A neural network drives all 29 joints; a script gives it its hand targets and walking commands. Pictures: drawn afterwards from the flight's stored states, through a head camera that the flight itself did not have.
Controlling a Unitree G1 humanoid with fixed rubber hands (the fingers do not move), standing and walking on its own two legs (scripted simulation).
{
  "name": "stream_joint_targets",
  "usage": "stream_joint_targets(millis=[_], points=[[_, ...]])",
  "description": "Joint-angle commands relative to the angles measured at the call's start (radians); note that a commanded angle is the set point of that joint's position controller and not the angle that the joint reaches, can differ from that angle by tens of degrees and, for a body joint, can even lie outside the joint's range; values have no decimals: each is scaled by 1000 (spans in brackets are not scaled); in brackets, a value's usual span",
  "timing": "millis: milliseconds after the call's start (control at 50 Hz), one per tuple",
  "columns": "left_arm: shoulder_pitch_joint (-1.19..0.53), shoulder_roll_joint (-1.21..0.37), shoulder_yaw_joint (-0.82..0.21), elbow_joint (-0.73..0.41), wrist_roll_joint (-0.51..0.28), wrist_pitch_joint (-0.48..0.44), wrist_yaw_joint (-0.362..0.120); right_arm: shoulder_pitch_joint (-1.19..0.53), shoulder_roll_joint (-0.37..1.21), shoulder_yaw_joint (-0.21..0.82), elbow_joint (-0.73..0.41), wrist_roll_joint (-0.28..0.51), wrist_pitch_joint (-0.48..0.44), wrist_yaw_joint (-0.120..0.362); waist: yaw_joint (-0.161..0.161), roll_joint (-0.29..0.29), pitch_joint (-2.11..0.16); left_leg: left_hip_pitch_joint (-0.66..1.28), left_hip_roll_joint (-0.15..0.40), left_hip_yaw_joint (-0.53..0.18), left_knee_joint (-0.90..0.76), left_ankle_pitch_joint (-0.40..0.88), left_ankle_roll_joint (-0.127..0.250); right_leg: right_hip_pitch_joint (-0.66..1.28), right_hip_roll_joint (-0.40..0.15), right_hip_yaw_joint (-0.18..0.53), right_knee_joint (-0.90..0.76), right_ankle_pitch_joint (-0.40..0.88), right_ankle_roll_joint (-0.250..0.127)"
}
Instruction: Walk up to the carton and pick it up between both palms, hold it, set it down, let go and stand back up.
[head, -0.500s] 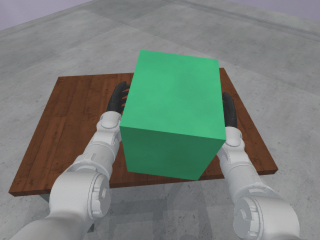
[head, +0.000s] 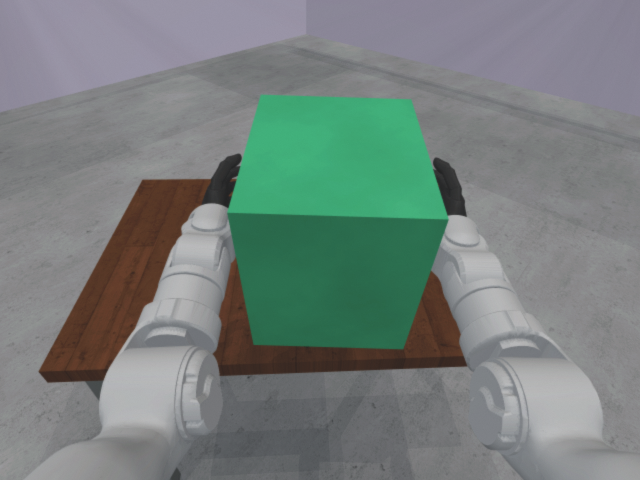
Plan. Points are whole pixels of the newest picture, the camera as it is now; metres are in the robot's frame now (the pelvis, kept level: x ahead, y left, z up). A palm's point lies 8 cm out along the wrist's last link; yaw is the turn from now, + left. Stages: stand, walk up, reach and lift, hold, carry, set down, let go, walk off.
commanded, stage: reach and lift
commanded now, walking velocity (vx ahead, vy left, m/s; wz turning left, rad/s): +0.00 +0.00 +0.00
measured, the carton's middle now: (332, 222) +0.43 +0.01 +0.15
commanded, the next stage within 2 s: hold in 1.52 s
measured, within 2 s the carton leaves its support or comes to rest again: neither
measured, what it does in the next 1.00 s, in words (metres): stands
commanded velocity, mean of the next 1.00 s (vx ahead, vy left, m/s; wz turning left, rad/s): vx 0.00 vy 0.00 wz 0.00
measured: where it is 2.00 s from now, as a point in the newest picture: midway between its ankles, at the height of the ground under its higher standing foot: outside the picture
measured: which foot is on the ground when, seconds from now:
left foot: down 0.00-1.00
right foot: down 0.00-1.00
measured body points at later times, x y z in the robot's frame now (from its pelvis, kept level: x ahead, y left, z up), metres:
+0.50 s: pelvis +0.00 +0.00 +0.00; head -0.03 +0.01 +0.45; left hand +0.42 +0.15 +0.21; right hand +0.42 -0.15 +0.19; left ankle +0.03 +0.14 -0.75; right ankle +0.04 -0.15 -0.75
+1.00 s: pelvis +0.00 +0.00 +0.00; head -0.04 +0.02 +0.45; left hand +0.42 +0.15 +0.21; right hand +0.41 -0.15 +0.19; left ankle +0.03 +0.14 -0.75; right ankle +0.04 -0.15 -0.75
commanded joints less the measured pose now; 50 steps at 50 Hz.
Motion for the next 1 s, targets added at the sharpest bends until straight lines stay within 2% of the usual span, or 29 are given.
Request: stream_joint_targets(millis=[0, 40, 100, 200, 240, 280, 340, 400, 540, 640, 760, 860, 980], points=[[-881, -771, -248, -305, -66, -59, -137, -779, 612, 200, -106, 37, -56, 159, -77, 106, -460, 124, -101, 64, -81, 2, -3, 164, 61, -121, -28, -45, -29], [-846, -778, -246, -315, -57, -35, -134, -769, 599, 206, -110, 43, -52, 161, -80, 110, -453, 138, -100, 65, -79, 24, -10, 172, 65, -124, -28, -34, -30], [-788, -777, -246, -353, -46, 1, -126, -775, 597, 259, -158, 79, -45, 158, -59, 104, -483, 173, -102, 67, -61, 119, -15, 209, 73, -124, -23, 35, -26], [-688, -782, -276, -509, -52, 62, -107, -799, 618, 421, -352, 193, -34, 140, -10, 96, -610, 256, -112, 60, 2, 359, -25, 296, 88, -119, 1, 236, -11], [-639, -779, -288, -555, -52, 92, -103, -793, 617, 476, -421, 235, -22, 129, -2, 86, -632, 274, -116, 54, 24, 417, -27, 319, 92, -114, 8, 299, -7], [-595, -770, -281, -565, -41, 124, -108, -776, 610, 501, -457, 249, -3, 117, -3, 58, -610, 261, -119, 50, 27, 397, -21, 328, 91, -112, 9, 314, -3], [-529, -740, -252, -549, -14, 172, -131, -730, 590, 500, -464, 244, 31, 101, -7, 10, -514, 225, -121, 55, 4, 309, -3, 328, 84, -112, -1, 267, 4], [-531, -722, -251, -566, -12, 198, -152, -720, 586, 493, -467, 246, 56, 91, -17, -3, -471, 204, -122, 59, -11, 249, 5, 320, 78, -112, -7, 222, 8], [-652, -762, -323, -627, -62, 205, -152, -789, 618, 478, -487, 258, 70, 101, -42, 40, -493, 191, -116, 54, -15, 191, 3, 265, 76, -118, -8, 134, 1], [-693, -774, -322, -577, -58, 215, -144, -815, 614, 432, -428, 240, 79, 118, -47, 65, -441, 158, -107, 54, -42, 81, 9, 211, 73, -122, -23, 8, -9], [-708, -758, -276, -516, -33, 232, -148, -836, 604, 383, -367, 217, 86, 134, -39, 57, -369, 109, -104, 61, -79, -28, 26, 188, 70, -123, -36, -91, -13], [-732, -758, -291, -552, -47, 234, -144, -851, 614, 401, -388, 237, 87, 133, -37, 59, -419, 128, -107, 62, -67, 13, 24, 201, 74, -124, -30, -55, -12], [-751, -788, -378, -672, -97, 229, -122, -852, 637, 485, -482, 304, 95, 118, -48, 83, -552, 205, -112, 48, -13, 186, 0, 235, 86, -120, -9, 98, -12]])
